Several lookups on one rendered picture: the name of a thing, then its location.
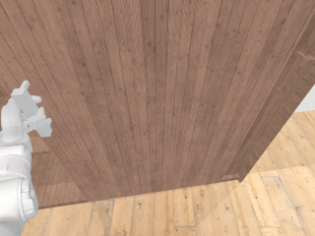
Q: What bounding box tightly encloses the left robot upper arm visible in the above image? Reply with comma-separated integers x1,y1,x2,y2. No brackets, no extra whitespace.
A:
0,177,38,236

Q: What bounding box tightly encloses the handle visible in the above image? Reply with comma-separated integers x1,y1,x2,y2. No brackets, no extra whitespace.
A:
278,55,315,101
11,81,52,138

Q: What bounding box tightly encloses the robot left hand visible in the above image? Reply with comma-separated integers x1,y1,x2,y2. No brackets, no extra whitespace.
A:
1,95,47,133

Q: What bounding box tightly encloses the wardrobe door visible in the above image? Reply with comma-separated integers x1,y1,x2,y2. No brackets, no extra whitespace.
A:
224,13,315,176
0,0,315,203

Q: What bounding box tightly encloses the robot left forearm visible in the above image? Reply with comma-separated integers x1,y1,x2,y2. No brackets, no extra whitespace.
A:
0,125,32,182

